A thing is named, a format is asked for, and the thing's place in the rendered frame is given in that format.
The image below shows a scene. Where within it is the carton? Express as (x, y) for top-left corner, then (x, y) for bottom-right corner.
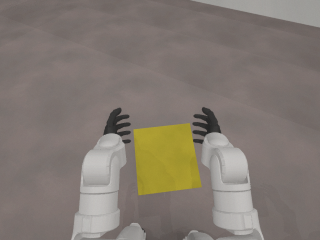
(133, 123), (202, 195)

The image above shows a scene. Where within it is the left robot hand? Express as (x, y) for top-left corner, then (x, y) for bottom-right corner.
(103, 107), (131, 144)

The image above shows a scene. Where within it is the robot left thigh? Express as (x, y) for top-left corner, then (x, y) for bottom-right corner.
(115, 225), (146, 240)

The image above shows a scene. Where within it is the left robot forearm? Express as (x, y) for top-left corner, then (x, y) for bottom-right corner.
(71, 133), (127, 240)

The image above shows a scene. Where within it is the right robot forearm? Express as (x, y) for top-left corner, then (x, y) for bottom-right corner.
(201, 132), (264, 240)

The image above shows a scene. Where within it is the right robot hand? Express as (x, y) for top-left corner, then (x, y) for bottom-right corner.
(192, 107), (221, 144)

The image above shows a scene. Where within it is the robot left shin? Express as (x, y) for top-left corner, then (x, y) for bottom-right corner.
(130, 223), (142, 229)

